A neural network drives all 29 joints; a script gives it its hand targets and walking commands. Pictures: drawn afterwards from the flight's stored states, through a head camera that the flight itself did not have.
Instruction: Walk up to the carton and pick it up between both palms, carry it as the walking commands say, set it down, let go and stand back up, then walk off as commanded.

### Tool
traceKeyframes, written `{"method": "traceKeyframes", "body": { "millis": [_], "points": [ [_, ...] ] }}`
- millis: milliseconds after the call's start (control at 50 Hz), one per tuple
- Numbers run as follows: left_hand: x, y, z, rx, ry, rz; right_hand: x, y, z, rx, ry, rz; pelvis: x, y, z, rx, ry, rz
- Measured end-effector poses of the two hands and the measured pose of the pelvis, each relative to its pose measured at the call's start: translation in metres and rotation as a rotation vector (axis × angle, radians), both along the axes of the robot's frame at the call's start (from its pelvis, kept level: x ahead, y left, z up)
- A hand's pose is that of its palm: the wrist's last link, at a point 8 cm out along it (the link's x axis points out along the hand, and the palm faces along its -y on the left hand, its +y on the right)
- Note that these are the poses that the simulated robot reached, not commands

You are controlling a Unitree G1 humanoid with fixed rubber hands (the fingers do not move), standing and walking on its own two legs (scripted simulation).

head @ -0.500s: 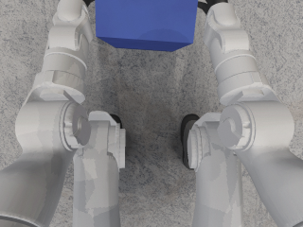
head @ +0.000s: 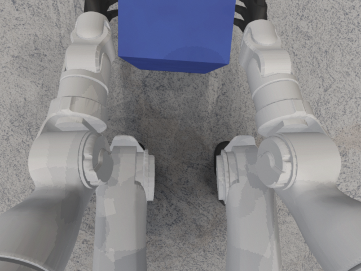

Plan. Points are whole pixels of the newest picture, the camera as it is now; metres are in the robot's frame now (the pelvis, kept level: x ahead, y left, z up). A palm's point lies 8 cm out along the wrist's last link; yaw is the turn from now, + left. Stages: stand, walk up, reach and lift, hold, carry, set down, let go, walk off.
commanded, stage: reach and lift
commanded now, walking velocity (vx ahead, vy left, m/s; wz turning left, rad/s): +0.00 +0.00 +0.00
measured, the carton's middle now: (175, 21) +0.53 +0.02 -0.25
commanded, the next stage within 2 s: none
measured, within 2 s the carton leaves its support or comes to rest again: neither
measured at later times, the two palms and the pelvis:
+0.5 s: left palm out of the picture +0.53 +0.15 -0.14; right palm (263, 9) +0.52 -0.11 -0.14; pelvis -0.01 +0.00 +0.02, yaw +0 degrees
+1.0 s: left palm out of the picture +0.52 +0.15 -0.09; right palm (277, 10) +0.51 -0.11 -0.09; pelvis -0.03 +0.01 +0.06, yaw +1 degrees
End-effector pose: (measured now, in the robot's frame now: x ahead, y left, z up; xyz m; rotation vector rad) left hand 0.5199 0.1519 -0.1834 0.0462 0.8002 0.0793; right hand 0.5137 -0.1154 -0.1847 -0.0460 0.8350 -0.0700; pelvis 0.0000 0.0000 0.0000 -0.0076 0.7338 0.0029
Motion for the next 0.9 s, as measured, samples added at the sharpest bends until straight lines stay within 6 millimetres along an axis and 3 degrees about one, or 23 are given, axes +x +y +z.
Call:
{"method": "traceKeyframes", "body": {
  "millis": [400,680,900],
  "points": [
    [0.010,-0.003,0.042,-0.003,-0.071,0.030,0.007,0.002,0.037,-0.003,-0.071,-0.072,-0.010,-0.001,0.013,0.002,-0.003,0.007],
    [0.011,-0.004,0.050,-0.016,-0.108,0.029,0.012,0.001,0.053,0.002,-0.110,-0.095,-0.023,0.002,0.037,-0.008,-0.172,0.014],
    [0.002,-0.003,0.080,-0.038,-0.110,0.049,-0.002,0.003,0.077,0.029,-0.113,-0.126,-0.028,0.006,0.050,-0.014,-0.204,0.022]
  ]
}}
